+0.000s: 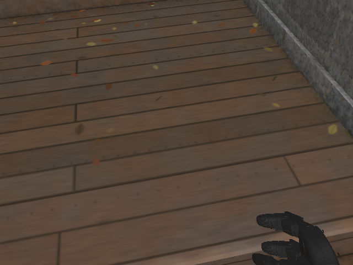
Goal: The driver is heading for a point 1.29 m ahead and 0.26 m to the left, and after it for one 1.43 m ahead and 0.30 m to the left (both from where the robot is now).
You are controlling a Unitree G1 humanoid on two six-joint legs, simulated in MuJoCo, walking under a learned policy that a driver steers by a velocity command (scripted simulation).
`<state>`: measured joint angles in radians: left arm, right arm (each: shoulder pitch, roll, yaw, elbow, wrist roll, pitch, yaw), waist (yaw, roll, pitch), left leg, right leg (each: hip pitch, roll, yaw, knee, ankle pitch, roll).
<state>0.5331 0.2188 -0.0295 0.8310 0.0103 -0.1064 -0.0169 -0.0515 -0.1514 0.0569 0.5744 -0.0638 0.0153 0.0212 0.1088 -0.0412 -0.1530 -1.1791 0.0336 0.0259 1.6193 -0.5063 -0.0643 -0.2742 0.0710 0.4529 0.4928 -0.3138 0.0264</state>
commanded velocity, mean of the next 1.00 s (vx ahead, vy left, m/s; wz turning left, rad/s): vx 0.49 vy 0.00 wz -0.08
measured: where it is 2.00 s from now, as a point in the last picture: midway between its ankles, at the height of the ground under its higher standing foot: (205, 99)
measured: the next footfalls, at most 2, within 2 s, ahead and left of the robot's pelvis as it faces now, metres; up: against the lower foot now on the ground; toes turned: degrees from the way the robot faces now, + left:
left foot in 0.04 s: +0.17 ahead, +0.16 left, +0.17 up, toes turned +1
right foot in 0.70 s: +0.20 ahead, -0.09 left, +0.17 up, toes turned -5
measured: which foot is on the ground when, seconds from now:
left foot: up 0.00-0.02, down 0.04-0.68, up 0.70-1.00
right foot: down 0.00-0.06, up 0.08-0.68, down 0.70-1.00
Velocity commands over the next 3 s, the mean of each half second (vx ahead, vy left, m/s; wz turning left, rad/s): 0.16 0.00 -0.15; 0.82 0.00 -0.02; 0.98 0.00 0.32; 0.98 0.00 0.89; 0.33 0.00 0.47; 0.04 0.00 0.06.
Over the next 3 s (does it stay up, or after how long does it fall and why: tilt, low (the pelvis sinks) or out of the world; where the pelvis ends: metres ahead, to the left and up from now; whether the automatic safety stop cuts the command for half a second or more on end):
stays up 1.55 0.37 0.34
